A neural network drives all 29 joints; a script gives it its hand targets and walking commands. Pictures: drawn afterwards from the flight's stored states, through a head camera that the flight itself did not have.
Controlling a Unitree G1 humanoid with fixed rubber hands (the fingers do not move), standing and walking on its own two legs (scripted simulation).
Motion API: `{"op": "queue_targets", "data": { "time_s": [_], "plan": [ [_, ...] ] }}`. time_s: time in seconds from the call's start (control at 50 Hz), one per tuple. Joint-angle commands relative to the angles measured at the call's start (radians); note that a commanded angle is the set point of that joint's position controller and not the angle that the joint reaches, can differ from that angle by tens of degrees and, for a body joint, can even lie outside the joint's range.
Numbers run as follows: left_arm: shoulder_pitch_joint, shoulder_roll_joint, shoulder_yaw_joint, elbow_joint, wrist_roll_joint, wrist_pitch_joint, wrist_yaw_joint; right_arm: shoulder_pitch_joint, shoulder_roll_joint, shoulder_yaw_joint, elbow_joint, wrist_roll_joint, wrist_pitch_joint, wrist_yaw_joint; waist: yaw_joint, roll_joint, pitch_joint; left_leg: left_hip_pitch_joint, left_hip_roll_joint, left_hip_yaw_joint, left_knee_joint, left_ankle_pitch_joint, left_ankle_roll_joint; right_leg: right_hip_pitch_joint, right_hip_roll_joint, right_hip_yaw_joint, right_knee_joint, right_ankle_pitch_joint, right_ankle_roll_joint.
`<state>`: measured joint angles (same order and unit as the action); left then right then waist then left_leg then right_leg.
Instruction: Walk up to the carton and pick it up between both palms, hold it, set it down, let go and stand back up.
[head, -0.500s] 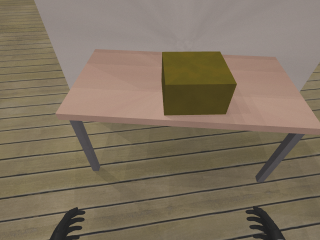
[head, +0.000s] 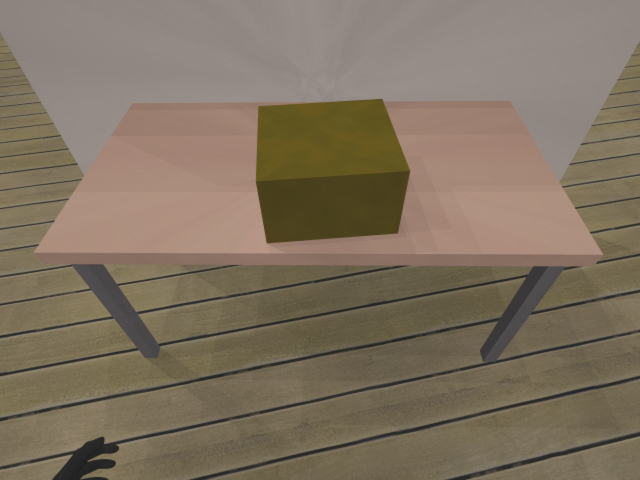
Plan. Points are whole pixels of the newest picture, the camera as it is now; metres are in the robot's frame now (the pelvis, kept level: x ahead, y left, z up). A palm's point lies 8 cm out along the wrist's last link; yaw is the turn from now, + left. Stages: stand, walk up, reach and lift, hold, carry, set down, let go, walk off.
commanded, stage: walk up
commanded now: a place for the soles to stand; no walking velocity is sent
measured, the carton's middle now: (326, 168) +0.77 -0.02 -0.08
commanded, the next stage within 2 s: none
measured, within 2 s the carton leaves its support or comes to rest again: neither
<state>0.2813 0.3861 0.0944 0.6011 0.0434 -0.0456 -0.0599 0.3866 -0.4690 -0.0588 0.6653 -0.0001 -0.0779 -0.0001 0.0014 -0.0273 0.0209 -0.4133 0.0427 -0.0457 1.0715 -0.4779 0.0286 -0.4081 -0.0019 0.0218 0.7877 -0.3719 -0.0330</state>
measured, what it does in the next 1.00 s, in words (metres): walks ahead: left foot, then right foot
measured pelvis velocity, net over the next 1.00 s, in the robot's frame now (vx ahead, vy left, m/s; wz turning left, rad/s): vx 0.17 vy -0.02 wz -0.05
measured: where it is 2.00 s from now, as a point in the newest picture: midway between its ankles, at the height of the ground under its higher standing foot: outside the picture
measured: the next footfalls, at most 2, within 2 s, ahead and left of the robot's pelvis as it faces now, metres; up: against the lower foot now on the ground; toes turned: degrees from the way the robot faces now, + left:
left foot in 0.48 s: +0.20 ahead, +0.14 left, +0.00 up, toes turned +0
right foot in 0.86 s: +0.26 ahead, -0.14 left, +0.00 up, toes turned -2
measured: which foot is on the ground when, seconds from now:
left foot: up 0.00-0.46, down 0.48-0.90, up 0.92-1.00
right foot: down 0.00-0.48, up 0.50-0.84, down 0.86-1.00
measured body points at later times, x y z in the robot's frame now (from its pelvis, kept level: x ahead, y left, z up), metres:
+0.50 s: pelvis +0.08 +0.03 -0.01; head +0.11 +0.03 +0.44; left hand +0.19 +0.34 -0.09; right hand +0.21 -0.30 -0.08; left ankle +0.16 +0.14 -0.72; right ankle +0.04 -0.08 -0.70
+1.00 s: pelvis +0.17 -0.02 +0.00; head +0.16 -0.03 +0.45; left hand +0.29 +0.29 -0.07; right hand +0.25 -0.35 -0.09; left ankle +0.17 +0.13 -0.68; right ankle +0.22 -0.14 -0.71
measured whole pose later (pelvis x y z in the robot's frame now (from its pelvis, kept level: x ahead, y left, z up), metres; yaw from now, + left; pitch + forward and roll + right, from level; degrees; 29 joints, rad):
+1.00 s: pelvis +0.17 -0.02 +0.00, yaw -3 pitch -2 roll +2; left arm 0.38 0.39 0.09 0.60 0.04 -0.07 -0.03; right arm 0.38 -0.43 -0.06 0.67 0.00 -0.07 0.00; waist 0.00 -0.01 -0.01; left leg -0.41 0.01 -0.02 0.99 -0.45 0.04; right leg -0.41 -0.01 0.03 0.75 -0.31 -0.02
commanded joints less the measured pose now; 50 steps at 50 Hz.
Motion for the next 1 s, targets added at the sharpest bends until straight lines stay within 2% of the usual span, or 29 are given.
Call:
{"op": "queue_targets", "data": {
  "time_s": [0.0,0.02,0.04,0.08,0.14,0.24,0.28,0.34,0.38,0.4,0.42,0.44,0.46,0.48,0.5,0.52,0.56,0.58,0.62,0.66,0.76,0.8,0.84,0.86,0.88,0.9,0.92,0.96,0.98],
  "plan": [
    [0.105,0.271,0.091,0.001,-0.036,-0.046,0.048,0.06,-0.165,-0.047,-0.021,-0.011,0.002,-0.003,0.0,-0.095,0.062,-0.316,0.044,-0.042,0.118,0.15,-0.008,0.299,-0.168,0.367,-0.461,0.297,0.1],
    [0.13,0.251,0.087,-0.007,-0.039,-0.044,0.047,0.056,-0.168,-0.05,-0.014,-0.012,0.007,-0.001,0.014,-0.135,0.029,-0.277,0.031,-0.016,0.109,0.171,-0.012,0.304,-0.137,0.316,-0.44,0.424,0.11],
    [0.143,0.236,0.086,-0.006,-0.036,-0.045,0.046,0.04,-0.167,-0.051,-0.009,-0.01,0.012,-0.001,0.018,-0.168,-0.009,-0.259,0.02,0.002,0.104,0.189,-0.012,0.339,-0.124,0.297,-0.421,0.49,0.084],
    [0.169,0.227,0.083,-0.024,-0.033,-0.045,0.047,0.009,-0.161,-0.049,-0.011,-0.009,0.023,-0.002,0.022,-0.131,-0.043,-0.288,0.016,0.006,0.048,0.224,-0.018,0.423,-0.136,0.273,-0.387,0.58,0.053],
    [0.182,0.227,0.08,-0.019,-0.027,-0.039,0.053,-0.078,-0.146,-0.048,-0.022,-0.006,0.026,-0.004,0.045,-0.136,-0.009,-0.323,0.025,0.028,-0.034,0.231,-0.027,0.448,-0.136,0.235,-0.386,0.588,0.005],
    [0.23,0.261,0.08,-0.015,-0.032,-0.032,0.062,-0.174,-0.153,-0.05,-0.05,-0.012,0.029,0.0,0.072,-0.084,0.018,-0.345,0.025,0.027,-0.133,0.193,-0.022,0.487,-0.182,0.291,-0.364,0.604,-0.035],
    [0.231,0.268,0.08,-0.012,-0.027,-0.029,0.063,-0.202,-0.148,-0.049,-0.061,-0.017,0.023,0.0,0.077,-0.091,-0.001,-0.35,0.028,0.038,-0.185,0.139,-0.016,0.52,-0.199,0.302,-0.336,0.624,-0.088],
    [0.226,0.262,0.074,-0.018,-0.016,-0.026,0.059,-0.205,-0.135,-0.048,-0.07,-0.023,0.008,0.008,0.082,-0.097,-0.043,-0.286,0.014,0.06,-0.27,0.091,0.005,0.531,-0.186,0.274,-0.268,0.679,-0.125],
    [0.192,0.262,0.068,-0.03,-0.012,-0.023,0.055,-0.165,-0.133,-0.049,-0.059,-0.02,-0.008,0.009,0.061,-0.109,-0.067,-0.171,0.007,0.068,-0.379,0.092,0.026,0.471,-0.192,0.26,-0.214,0.627,-0.139],
    [0.147,0.26,0.062,-0.038,-0.012,-0.02,0.05,-0.103,-0.129,-0.054,-0.038,-0.02,-0.017,0.007,0.023,-0.097,-0.076,-0.03,-0.001,0.09,-0.47,0.155,0.035,0.373,-0.186,0.22,-0.172,0.593,-0.143],
    [0.084,0.245,0.056,-0.063,-0.019,-0.017,0.045,0.012,-0.136,-0.061,0.003,-0.024,-0.028,0.003,-0.048,-0.047,-0.121,0.179,-0.036,0.124,-0.614,0.232,0.048,0.268,-0.132,0.137,-0.028,0.553,-0.129],
    [0.084,0.178,0.035,-0.07,-0.025,-0.021,0.038,0.141,-0.179,-0.086,0.045,-0.038,-0.041,-0.007,-0.104,0.068,-0.193,0.431,0.006,0.036,-0.619,0.301,0.078,0.102,-0.075,0.092,0.207,0.442,-0.094],
    [0.128,0.102,0.017,-0.073,-0.032,-0.026,0.037,0.17,-0.248,-0.108,0.034,-0.044,-0.047,-0.015,-0.098,0.205,-0.235,0.587,0.2,-0.295,-0.595,0.214,0.14,-0.139,0.015,0.048,0.348,0.038,-0.041],
    [0.128,0.126,0.014,-0.071,-0.016,-0.019,0.039,0.13,-0.327,-0.126,0.006,-0.033,-0.043,-0.016,-0.066,0.18,-0.163,0.526,0.357,-0.626,-0.709,-0.053,0.21,-0.324,0.058,0.082,0.427,-0.226,-0.019],
    [0.091,0.223,0.032,-0.064,-0.005,-0.012,0.04,0.065,-0.341,-0.128,-0.007,-0.01,-0.037,-0.013,-0.076,0.132,-0.069,0.399,0.398,-0.699,-0.801,-0.28,0.272,-0.369,0.024,0.12,0.468,-0.198,-0.016],
    [0.057,0.253,0.04,-0.047,0.0,-0.006,0.037,-0.003,-0.321,-0.124,-0.019,-0.011,-0.034,-0.01,-0.064,0.113,0.032,0.286,0.399,-0.656,-0.825,-0.361,0.315,-0.387,-0.002,0.111,0.512,-0.185,-0.009],
    [0.101,0.259,0.049,-0.027,-0.002,-0.009,0.021,-0.03,-0.249,-0.107,-0.034,-0.014,-0.037,-0.008,-0.022,0.041,0.091,0.199,0.293,-0.476,-0.794,-0.213,0.235,-0.323,-0.051,0.132,0.419,-0.089,-0.002],
    [0.114,0.253,0.048,-0.019,-0.003,-0.008,0.016,-0.009,-0.241,-0.098,-0.03,-0.01,-0.042,-0.008,-0.026,0.064,0.08,0.183,0.251,-0.405,-0.782,-0.114,0.205,-0.279,-0.057,0.12,0.373,-0.037,0.012],
    [0.084,0.227,0.052,-0.022,-0.01,-0.011,0.009,0.026,-0.241,-0.098,-0.028,-0.018,-0.055,-0.005,-0.034,0.12,0.104,0.114,0.212,-0.335,-0.769,0.004,0.197,-0.249,-0.053,0.073,0.341,-0.001,0.016],
    [0.081,0.212,0.048,-0.024,-0.012,-0.008,0.007,0.039,-0.242,-0.098,-0.041,-0.016,-0.056,0.0,-0.039,0.186,0.081,0.134,0.204,-0.308,-0.759,-0.036,0.216,-0.257,-0.054,0.036,0.265,-0.009,0.019],
    [0.029,0.219,0.051,-0.034,-0.008,-0.028,0.01,0.076,-0.264,-0.108,-0.061,-0.028,-0.037,0.013,-0.071,0.229,0.089,0.122,0.221,-0.296,-0.712,-0.145,0.258,-0.219,-0.051,-0.017,0.059,-0.076,0.009],
    [0.056,0.22,0.054,-0.026,-0.011,-0.041,0.015,0.051,-0.26,-0.107,-0.073,-0.031,-0.03,0.016,-0.057,0.215,0.056,0.115,0.23,-0.28,-0.662,-0.076,0.249,-0.132,-0.036,-0.029,-0.041,-0.071,0.002],
    [0.2,0.22,0.067,0.018,-0.014,-0.058,0.028,-0.003,-0.209,-0.083,-0.087,-0.033,-0.021,0.017,0.038,0.149,-0.015,-0.038,0.164,-0.176,-0.486,0.026,0.166,0.193,-0.012,-0.026,-0.235,0.082,-0.011],
    [0.309,0.255,0.087,0.048,-0.009,-0.067,0.039,0.016,-0.14,-0.063,-0.092,-0.041,-0.016,0.015,0.088,0.001,-0.079,-0.112,0.104,-0.097,-0.239,0.066,0.125,0.367,-0.026,0.04,-0.296,0.042,0.006],
    [0.339,0.336,0.105,0.038,0.003,-0.075,0.052,0.021,-0.054,-0.034,-0.108,-0.028,-0.02,0.016,0.112,-0.246,-0.083,-0.271,-0.027,0.015,0.019,0.032,0.047,0.421,-0.199,0.406,-0.426,-0.188,-0.023],
    [0.289,0.367,0.102,0.029,-0.007,-0.074,0.05,-0.032,-0.112,-0.042,-0.106,-0.026,-0.009,0.009,0.096,-0.223,0.03,-0.459,-0.085,0.01,0.099,-0.047,0.012,0.367,-0.362,0.78,-0.56,-0.377,-0.115],
    [0.251,0.348,0.096,0.008,-0.018,-0.069,0.047,-0.053,-0.201,-0.061,-0.089,-0.025,-0.005,0.004,0.084,-0.071,0.076,-0.429,-0.034,-0.073,0.115,-0.029,0.032,0.27,-0.381,0.796,-0.559,-0.421,-0.153],
    [0.169,0.32,0.09,0.003,-0.021,-0.07,0.057,0.03,-0.172,-0.054,-0.051,-0.021,-0.011,0.013,0.013,-0.043,0.135,-0.418,0.002,-0.051,0.067,0.044,0.02,0.246,-0.328,0.577,-0.521,-0.238,-0.14],
    [0.167,0.3,0.087,0.003,-0.026,-0.071,0.059,0.061,-0.164,-0.058,-0.027,-0.023,-0.007,0.017,-0.001,-0.069,0.096,-0.386,0.018,-0.048,0.034,0.075,0.018,0.273,-0.281,0.481,-0.49,-0.138,-0.122]
  ]
}}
